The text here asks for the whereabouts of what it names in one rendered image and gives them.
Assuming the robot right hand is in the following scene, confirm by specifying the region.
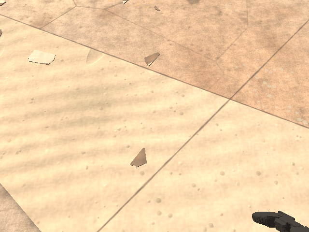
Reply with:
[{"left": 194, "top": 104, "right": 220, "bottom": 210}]
[{"left": 252, "top": 211, "right": 309, "bottom": 232}]

